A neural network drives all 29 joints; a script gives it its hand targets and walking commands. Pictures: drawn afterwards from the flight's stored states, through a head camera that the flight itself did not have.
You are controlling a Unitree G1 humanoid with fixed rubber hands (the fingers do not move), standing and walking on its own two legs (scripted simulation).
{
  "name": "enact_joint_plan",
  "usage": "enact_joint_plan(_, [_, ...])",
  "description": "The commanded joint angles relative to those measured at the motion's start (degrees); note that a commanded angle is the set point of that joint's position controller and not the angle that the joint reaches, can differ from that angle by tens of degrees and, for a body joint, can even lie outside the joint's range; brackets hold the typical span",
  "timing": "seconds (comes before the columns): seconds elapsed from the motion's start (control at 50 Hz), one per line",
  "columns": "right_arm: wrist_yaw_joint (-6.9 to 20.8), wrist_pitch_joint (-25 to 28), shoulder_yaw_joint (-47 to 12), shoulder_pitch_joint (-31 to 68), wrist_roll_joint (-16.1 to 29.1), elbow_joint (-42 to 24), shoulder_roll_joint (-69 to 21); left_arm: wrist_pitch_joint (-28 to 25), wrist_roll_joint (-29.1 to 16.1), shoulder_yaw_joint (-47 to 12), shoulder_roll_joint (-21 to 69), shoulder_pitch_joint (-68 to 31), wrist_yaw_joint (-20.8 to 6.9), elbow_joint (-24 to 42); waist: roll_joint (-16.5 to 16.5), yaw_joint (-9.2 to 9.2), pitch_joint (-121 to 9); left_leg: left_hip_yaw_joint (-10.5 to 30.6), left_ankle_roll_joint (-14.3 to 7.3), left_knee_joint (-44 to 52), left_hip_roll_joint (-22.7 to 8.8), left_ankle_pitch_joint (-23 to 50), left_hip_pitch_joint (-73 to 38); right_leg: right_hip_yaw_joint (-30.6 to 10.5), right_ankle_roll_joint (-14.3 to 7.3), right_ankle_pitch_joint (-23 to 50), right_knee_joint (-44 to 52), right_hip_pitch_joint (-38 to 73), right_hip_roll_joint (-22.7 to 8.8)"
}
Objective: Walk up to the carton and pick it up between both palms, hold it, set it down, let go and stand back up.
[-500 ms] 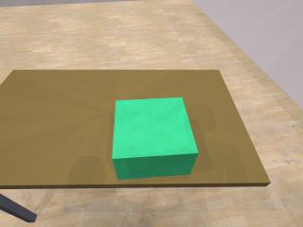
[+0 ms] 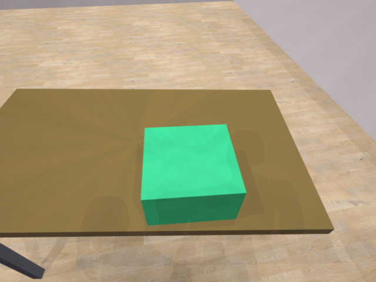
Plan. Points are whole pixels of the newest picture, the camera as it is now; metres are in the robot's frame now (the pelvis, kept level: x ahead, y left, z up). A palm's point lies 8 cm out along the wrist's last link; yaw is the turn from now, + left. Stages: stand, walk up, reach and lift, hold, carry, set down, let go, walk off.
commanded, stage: stand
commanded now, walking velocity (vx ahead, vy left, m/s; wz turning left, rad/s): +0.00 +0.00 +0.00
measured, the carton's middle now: (189, 172) +0.43 +0.01 -0.05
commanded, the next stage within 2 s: walk up in 0.54 s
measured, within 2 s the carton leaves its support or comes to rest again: neither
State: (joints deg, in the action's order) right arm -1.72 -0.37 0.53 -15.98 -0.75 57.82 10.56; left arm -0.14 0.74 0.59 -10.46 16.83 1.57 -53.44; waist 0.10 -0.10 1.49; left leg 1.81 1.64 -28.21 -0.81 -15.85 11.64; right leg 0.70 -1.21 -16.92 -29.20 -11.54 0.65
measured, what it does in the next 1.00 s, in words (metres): stands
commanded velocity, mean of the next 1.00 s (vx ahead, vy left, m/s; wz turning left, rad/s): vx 0.00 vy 0.00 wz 0.00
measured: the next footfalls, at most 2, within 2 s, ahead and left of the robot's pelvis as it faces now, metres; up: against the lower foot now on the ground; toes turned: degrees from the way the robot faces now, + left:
none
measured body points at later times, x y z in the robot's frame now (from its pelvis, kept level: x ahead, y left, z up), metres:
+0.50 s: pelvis -0.01 +0.00 +0.00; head -0.01 +0.00 +0.45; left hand -0.03 +0.22 -0.16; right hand -0.03 -0.21 -0.16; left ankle -0.01 +0.14 -0.74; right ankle -0.01 -0.11 -0.74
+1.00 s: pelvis -0.01 +0.00 +0.00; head +0.01 +0.01 +0.45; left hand -0.02 +0.25 -0.16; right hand -0.01 -0.23 -0.16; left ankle -0.01 +0.14 -0.74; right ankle -0.01 -0.11 -0.74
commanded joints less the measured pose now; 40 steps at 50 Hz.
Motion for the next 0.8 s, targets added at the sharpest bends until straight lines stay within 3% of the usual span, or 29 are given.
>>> enact_joint_plan(0.0, [-0.3,0.3,0.8,-3.2,0.1,0.3,4.8,-0.7,0.0,0.9,-4.5,3.2,0.3,-0.3,0.3,0.12,0.5,2.9,-3.2,4.4,-2.8,9.1,0.3,-4.9,-1.4,10.1,6.0,0.2,-4.2])
enact_joint_plan(0.08, [-0.3,0.5,0.8,-2.7,0.0,1.4,4.7,-0.6,0.1,0.8,-4.1,3.4,0.4,-2.3,2.1,0.07,1.6,3.0,-3.1,4.8,-2.8,9.6,-0.8,-5.4,-1.5,10.7,6.8,-0.5,-4.5])
enact_joint_plan(0.1, [-0.5,0.4,0.7,-3.1,0.1,2.3,4.8,-0.6,0.0,0.6,-3.5,3.8,0.4,-2.8,-0.6,-0.05,2.5,2.9,-3.2,5.0,-2.8,9.0,-0.8,-5.4,-1.4,9.8,7.1,-1.0,-4.4])
enact_joint_plan(0.46, [-0.6,0.3,-0.2,-4.8,0.1,7.2,1.5,-0.4,0.0,0.2,-1.1,4.2,0.5,-9.5,0.8,0.17,3.9,3.7,-2.7,7.4,-2.8,3.7,0.8,-5.1,-0.7,4.9,8.6,-0.7,-4.0])
enact_joint_plan(0.48, [-0.7,0.3,-0.1,-4.8,0.1,7.4,2.0,-0.5,-0.1,0.2,-1.5,4.6,0.5,-9.6,-0.5,0.02,4.2,3.4,-2.8,7.4,-2.7,4.3,0.7,-5.5,-0.7,5.4,8.9,-0.6,-4.3])
enact_joint_plan(0.58, [-0.6,0.4,-0.2,-5.2,0.1,7.8,0.9,-0.4,-0.1,0.2,-1.4,4.2,0.6,-10.5,0.3,0.24,4.4,3.9,-2.8,8.1,-2.7,3.1,1.8,-5.1,-0.7,4.7,8.4,-1.3,-4.1])
enact_joint_plan(0.64, [-0.6,0.4,0.0,-5.4,-0.1,8.0,1.0,-0.4,-0.1,0.2,-1.0,5.3,0.6,-11.1,-1.3,-0.02,3.3,3.5,-2.6,7.4,-2.4,3.5,0.3,-5.4,-0.7,4.4,8.8,-1.9,-4.1])
enact_joint_plan(0.7, [-0.7,0.5,-0.2,-5.8,-0.1,8.0,0.3,-0.5,-0.1,0.2,-1.0,4.8,0.7,-11.4,0.2,0.29,4.1,4.1,-2.8,7.9,-2.8,3.3,1.5,-4.9,-0.6,4.5,8.7,-1.9,-3.9])
enact_joint_plan(0.72, [-1.1,1.2,-0.4,-7.0,0.0,6.1,4.5,-0.7,0.8,0.3,-6.3,3.4,1.1,-9.1,0.1,0.26,3.4,6.5,-3.4,6.8,-3.5,-0.1,4.6,-3.0,-0.3,-2.3,7.2,0.8,-4.2])
enact_joint_plan(0.78, [-1.1,1.5,-0.3,-5.2,-0.3,4.9,4.8,-0.5,0.8,0.0,-5.3,3.8,1.2,-9.0,-1.0,-0.48,5.3,6.9,-3.5,5.3,-2.5,-3.8,8.4,-3.9,-0.9,-6.1,7.9,-0.2,-4.9])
